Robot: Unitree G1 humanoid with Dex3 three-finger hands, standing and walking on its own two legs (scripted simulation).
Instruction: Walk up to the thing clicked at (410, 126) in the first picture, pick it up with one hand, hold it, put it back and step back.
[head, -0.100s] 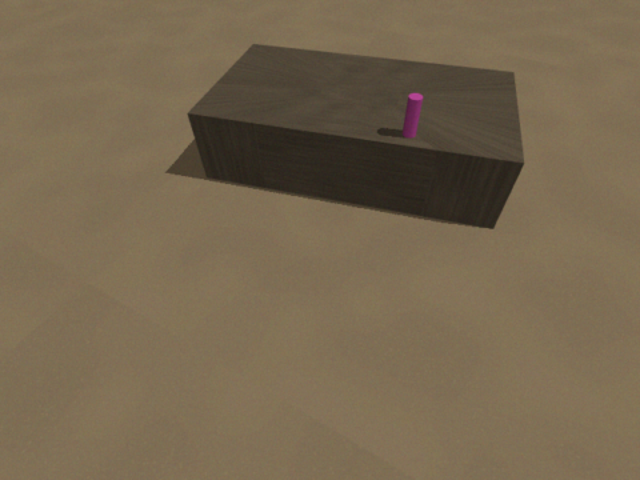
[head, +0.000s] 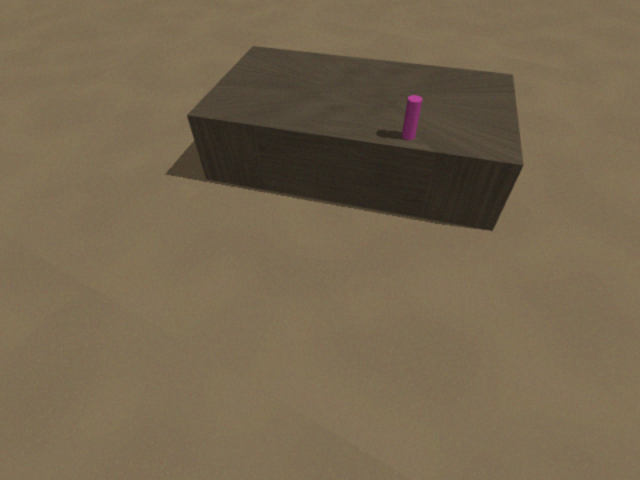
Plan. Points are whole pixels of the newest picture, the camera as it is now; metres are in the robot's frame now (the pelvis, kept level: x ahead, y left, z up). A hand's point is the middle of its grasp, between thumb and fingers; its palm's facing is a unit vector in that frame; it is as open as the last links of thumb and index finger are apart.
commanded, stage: stand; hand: left
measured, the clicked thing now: (411, 118) +1.41 -0.32 -0.34
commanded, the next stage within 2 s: walk up in 1.02 s
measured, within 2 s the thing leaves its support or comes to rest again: neither
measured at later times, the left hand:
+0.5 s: hand out of the picture +0.08 +0.25 -0.16, palm faces -0.03 -0.94 -0.34, open 7.4 cm
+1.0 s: hand out of the picture +0.07 +0.25 -0.16, palm faces -0.02 -0.94 -0.34, open 7.4 cm
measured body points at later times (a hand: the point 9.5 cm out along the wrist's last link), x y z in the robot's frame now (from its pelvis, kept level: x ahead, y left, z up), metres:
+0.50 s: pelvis +0.00 +0.00 +0.00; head +0.01 +0.00 +0.45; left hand +0.08 +0.30 -0.13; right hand +0.08 -0.30 -0.13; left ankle +0.01 +0.13 -0.75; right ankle +0.00 -0.12 -0.75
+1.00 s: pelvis +0.01 +0.00 +0.00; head +0.02 +0.00 +0.45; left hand +0.08 +0.30 -0.13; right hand +0.08 -0.30 -0.13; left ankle +0.01 +0.13 -0.75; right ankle +0.00 -0.12 -0.75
